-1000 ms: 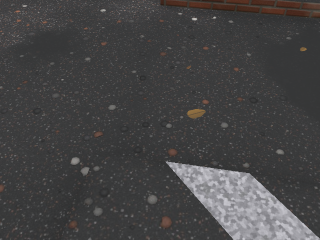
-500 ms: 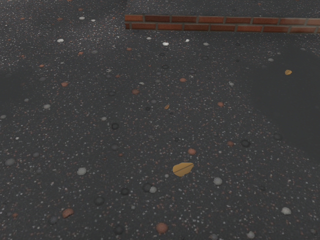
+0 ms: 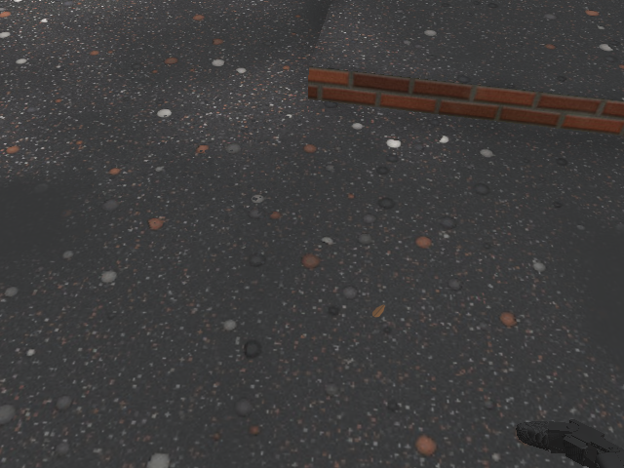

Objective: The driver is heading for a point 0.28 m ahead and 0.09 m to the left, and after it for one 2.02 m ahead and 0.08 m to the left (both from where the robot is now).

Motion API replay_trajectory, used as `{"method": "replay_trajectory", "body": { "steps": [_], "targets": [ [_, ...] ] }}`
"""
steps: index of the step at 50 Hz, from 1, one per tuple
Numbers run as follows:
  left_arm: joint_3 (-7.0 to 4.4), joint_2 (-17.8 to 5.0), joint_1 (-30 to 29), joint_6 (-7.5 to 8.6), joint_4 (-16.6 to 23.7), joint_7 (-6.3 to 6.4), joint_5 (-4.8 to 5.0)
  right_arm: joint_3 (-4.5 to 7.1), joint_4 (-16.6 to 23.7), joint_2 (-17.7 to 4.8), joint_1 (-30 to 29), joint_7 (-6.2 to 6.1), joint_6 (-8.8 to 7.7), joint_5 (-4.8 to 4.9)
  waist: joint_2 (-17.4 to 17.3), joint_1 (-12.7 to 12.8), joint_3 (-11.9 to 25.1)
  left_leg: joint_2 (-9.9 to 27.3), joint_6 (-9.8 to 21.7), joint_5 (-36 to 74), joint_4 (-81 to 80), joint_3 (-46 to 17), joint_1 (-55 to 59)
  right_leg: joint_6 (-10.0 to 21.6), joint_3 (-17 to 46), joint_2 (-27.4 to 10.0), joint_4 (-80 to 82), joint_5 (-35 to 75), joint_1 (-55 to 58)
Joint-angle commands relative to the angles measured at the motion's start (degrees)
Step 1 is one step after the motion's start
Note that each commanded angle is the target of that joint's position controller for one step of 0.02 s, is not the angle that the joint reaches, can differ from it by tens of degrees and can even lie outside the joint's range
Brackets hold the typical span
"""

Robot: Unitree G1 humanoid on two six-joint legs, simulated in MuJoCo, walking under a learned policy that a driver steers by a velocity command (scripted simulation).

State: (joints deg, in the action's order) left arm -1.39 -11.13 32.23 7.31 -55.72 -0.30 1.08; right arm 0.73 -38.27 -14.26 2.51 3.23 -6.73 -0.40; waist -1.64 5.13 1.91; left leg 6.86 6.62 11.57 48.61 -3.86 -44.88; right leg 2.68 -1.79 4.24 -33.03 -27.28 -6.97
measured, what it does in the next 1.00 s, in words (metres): goes down: left foot 0.15 m lower, then right foot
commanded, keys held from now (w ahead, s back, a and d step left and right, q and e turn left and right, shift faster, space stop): w+shift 1.00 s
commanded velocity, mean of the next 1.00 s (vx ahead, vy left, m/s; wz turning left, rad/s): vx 1.00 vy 0.00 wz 0.00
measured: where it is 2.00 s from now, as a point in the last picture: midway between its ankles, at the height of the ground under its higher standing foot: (348, 132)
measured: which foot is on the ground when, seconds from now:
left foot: up 0.00-0.18, down 0.20-0.62, up 0.64-1.00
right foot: down 0.00-0.18, up 0.20-0.60, down 0.62-1.00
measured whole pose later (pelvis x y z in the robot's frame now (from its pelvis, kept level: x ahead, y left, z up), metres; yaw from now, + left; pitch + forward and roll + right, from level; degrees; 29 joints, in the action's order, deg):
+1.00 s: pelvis +0.97 +0.02 -0.14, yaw +1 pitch +1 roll -1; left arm -1.4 -12.0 30.2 7.1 -54.5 -0.7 1.0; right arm 0.9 -41.2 -13.9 -1.4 2.1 -6.4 0.9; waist -1.7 6.3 -0.2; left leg 6.2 2.7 12.5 34.9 -0.7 -44.6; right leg 3.1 -0.2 4.2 -9.5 -20.1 9.6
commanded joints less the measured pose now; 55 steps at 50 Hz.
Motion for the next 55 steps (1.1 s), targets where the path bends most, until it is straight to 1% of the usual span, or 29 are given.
{"method": "replay_trajectory", "body": {
  "steps": [1,6,8,9,10,11,12,13,14,15,16,18,21,23,26,28,30,31,32,33,34,36,37,39,43,46,51,53,55],
  "targets": [
    [-1.19,-8.04,-1.28,0.68,4.6,1.73,0.63,0.63,3.4,-0.88,-5.32,2.03,-1.63,-0.25,2.62,-0.64,-3.52,-4.41,-0.18,24.9,-14.66,5.12,21.58,6.44,5.71,-7.84,9.35,6.35,-18.72],
    [-0.96,-6.32,2.63,-2.54,2.56,1.62,0.85,1.41,3.5,-2.47,-6.99,2.36,-1.41,1.0,3.9,0.16,-8.94,-4.46,-0.52,13.75,-24.32,5.8,16.05,4.46,6.22,-10.49,-3.98,12.73,-0.43],
    [-1.07,-7.69,0.45,-3.08,2.28,1.09,0.01,3.74,-1.33,-5.24,9.42,1.4,-2.07,0.14,3.61,-7.89,-1.3,-4.45,0.97,12.19,-27.92,7.28,27.44,4.47,6.7,-8.72,-23.71,37.47,6.75],
    [-2.06,-10.56,-6.46,-3.4,2.69,0.65,0.4,4.6,-5.82,-6.95,24.63,0.91,-1.28,0.53,7.46,-17.3,0.86,-0.44,3.31,11.67,-31.33,3.6,42.48,3.61,5.85,-9.37,-43.62,44.02,-3.98],
    [-1.54,-5.38,-9.08,-2.06,4.47,0.01,-0.07,4.65,-10.11,-9.02,35.02,0.79,-0.22,-1.04,-1.86,-18.95,3.39,5.92,7.27,16.15,-21.5,-2.52,61.25,1.83,5.38,-1.84,-74.34,3.66,-25.18],
    [0.59,0.27,0.35,0.03,6.45,-0.92,0.53,4.24,-10.11,-9.22,34.32,0.39,-0.02,-1.67,-16.32,-11.43,11.52,8.48,5.88,26.48,-2.27,-6.59,77.99,3.82,14.05,-1.12,-77.3,-12.72,-45.32],
    [0.65,-3.41,0.13,1.67,7.62,-0.96,1.39,5.35,-9.49,-9.7,34.56,-0.46,1.62,-0.39,-20.47,-13.75,17.97,9.99,9.18,19.07,-6.19,-13.52,81.08,3.7,15.08,-3.48,-75.87,-11.22,-51.22],
    [-0.05,-6.52,-7.64,3.12,12.03,-1.09,4.32,6.81,-9.39,-13.56,32.33,-1.49,1.71,-0.03,-17.02,-13.09,18.81,18.23,17.19,-25.76,-23.01,-31.35,77.19,3.38,13.14,-5.02,-67.16,-0.48,-58.97],
    [-1.0,-9.42,-16.55,2.64,12.02,0.63,3.04,4.48,-7.87,-6.2,24.12,-1.43,0.79,-0.85,2.43,-11.24,8.93,15.61,14.37,-39.03,-32.73,-35.0,60.82,3.23,9.22,-8.95,-61.75,6.66,-55.18],
    [-0.97,-7.19,-16.08,1.12,12.69,1.25,2.31,3.7,-7.97,-5.98,18.24,-1.97,-0.24,-0.96,0.64,-4.86,2.33,17.34,15.54,-31.68,-32.96,-35.87,47.05,0.69,10.12,-10.17,-58.04,10.42,-52.49],
    [-0.37,-5.61,-13.97,-0.54,11.27,1.5,0.25,2.84,-7.95,-4.08,14.65,-1.69,-0.93,-0.6,4.59,-2.04,-1.59,16.22,15.15,-24.58,-32.77,-33.45,36.38,-1.83,10.88,-13.16,-53.75,10.09,-47.41],
    [-0.3,-4.18,-15.73,-2.25,12.1,1.27,-0.79,1.71,-8.7,-1.96,11.43,-1.92,-0.82,-0.41,1.83,0.94,-7.83,10.22,10.28,-22.71,-35.95,-20.63,19.58,-3.88,11.5,-17.03,-41.08,12.31,-40.14],
    [0.26,-3.97,-25.65,-1.17,14.84,0.5,-2.17,2.76,-10.27,-5.42,16.12,-3.69,-0.82,0.75,0.36,-3.17,-6.6,1.75,6.8,-11.09,-38.01,-5.28,19.74,-2.21,5.52,-14.32,-20.88,30.55,-32.18],
    [0.61,-3.23,-33.63,-0.67,16.64,-0.43,-0.97,2.84,-12.14,-5.59,21.4,-4.21,-0.91,2.37,3.02,-6.7,-8.04,0.07,5.92,-13.65,-41.92,-1.91,23.92,-1.29,2.3,-11.0,-8.14,39.04,-26.89],
    [0.17,-3.89,-39.66,-0.03,19.31,-1.94,0.36,2.88,-14.61,-6.4,27.08,-4.03,0.02,1.95,2.09,-8.36,-9.53,2.49,4.92,-3.17,-42.06,-0.21,38.98,0.44,-0.17,-6.94,2.55,37.95,-27.01],
    [-1.41,-7.17,-36.51,0.19,19.7,-2.57,0.62,3.25,-14.99,-8.23,27.88,-3.91,0.93,0.8,-1.62,-5.21,-5.09,4.18,3.0,20.79,-34.56,0.9,49.47,2.61,-2.49,-2.77,3.11,31.66,-23.02],
    [-3.79,-12.1,-18.94,-0.75,15.94,-2.05,1.81,3.51,-14.75,-10.36,23.8,-3.49,2.18,-1.23,-7.76,6.28,4.9,4.37,1.12,39.94,-13.36,2.99,48.67,6.02,-3.14,-0.85,0.02,25.34,-3.65],
    [-4.73,-15.64,-3.89,-1.67,12.07,-1.28,0.99,2.74,-12.52,-8.57,20.24,-3.69,2.33,-1.78,-4.78,12.16,13.19,2.09,-0.27,26.85,7.38,3.79,32.69,7.96,6.78,-9.49,-5.16,20.52,18.54],
    [-5.55,-19.94,-0.42,-0.86,10.3,-2.18,-0.53,-0.27,-11.92,3.59,31.89,-2.13,0.68,0.27,18.22,2.89,24.83,-10.24,-3.15,-31.55,32.33,-1.81,9.72,19.56,42.0,-24.44,3.56,-6.75,39.24],
    [-4.45,-13.59,1.4,-0.65,9.06,-1.89,-0.52,0.98,-12.19,-3.38,27.06,-2.25,-1.11,3.04,16.71,6.27,23.86,-9.58,-0.75,-37.56,35.2,-6.68,3.22,16.84,52.93,-23.31,15.04,-15.33,39.35],
    [-3.53,-10.75,-4.67,-0.41,9.15,-1.51,-0.74,1.99,-8.84,-6.54,17.81,-2.57,-1.81,4.9,13.91,4.92,10.68,-6.37,0.35,-34.94,34.77,-4.9,-2.43,14.04,43.08,-22.09,15.97,-8.67,30.49],
    [-2.68,-7.98,-13.03,0.37,9.65,-2.29,-1.93,1.66,-6.45,-4.28,10.13,-3.09,-2.17,2.59,0.65,-0.42,-0.14,-2.72,0.8,-29.18,26.99,-3.36,2.16,12.02,29.69,-17.54,18.62,8.86,9.28],
    [-2.12,-6.09,-15.24,0.65,9.59,-2.49,-2.82,1.62,-6.35,-3.3,12.89,-2.75,-1.41,2.11,3.22,-4.13,0.52,-0.62,0.61,-27.23,24.87,-4.06,6.3,11.99,25.95,-16.14,19.58,10.61,4.01],
    [-1.57,-4.37,-16.17,0.58,8.88,-2.82,-1.5,1.54,-6.85,-1.97,14.93,-2.6,0.21,2.01,4.16,-6.86,-1.09,1.37,-0.42,-27.04,21.28,-2.94,7.41,12.0,21.6,-14.85,22.28,11.51,-1.19],
    [-2.16,-8.19,-12.32,0.66,7.02,-1.37,-0.81,0.9,-3.09,-2.12,3.75,-2.94,0.87,0.56,2.12,-5.23,-8.23,3.38,-3.72,-14.81,8.69,0.07,-0.57,10.9,14.34,-13.91,26.81,21.21,-6.06],
    [-1.7,-8.12,-8.1,0.88,6.0,-0.3,-0.33,0.4,-0.55,-1.36,-4.94,-1.79,-0.1,0.44,2.32,-2.32,-9.21,0.02,-4.48,1.76,-6.4,4.63,8.17,8.42,6.38,-9.98,28.96,26.29,-9.67],
    [-1.87,-10.9,-1.95,-0.31,3.32,0.51,0.16,0.97,3.63,-3.46,-13.14,0.14,-0.89,2.12,4.46,-1.43,-10.65,-4.84,-2.99,1.12,-21.08,6.23,10.25,6.79,4.55,-14.52,27.58,41.09,7.57],
    [-2.41,-13.03,-1.75,-1.59,2.83,0.93,-1.23,2.31,3.97,-6.48,-9.18,0.23,-0.71,2.34,8.2,-5.2,-5.22,-8.95,-1.13,-7.73,-19.68,8.74,14.32,5.49,4.17,-16.58,18.62,67.07,16.78],
    [-2.78,-14.81,-6.17,-3.37,3.05,1.18,-3.11,4.53,-0.7,-10.99,11.79,-1.17,0.69,3.29,12.19,-17.54,6.1,-9.14,2.13,-12.12,-17.43,8.36,35.92,3.62,2.19,-16.44,-6.08,83.64,13.81]
  ]
}}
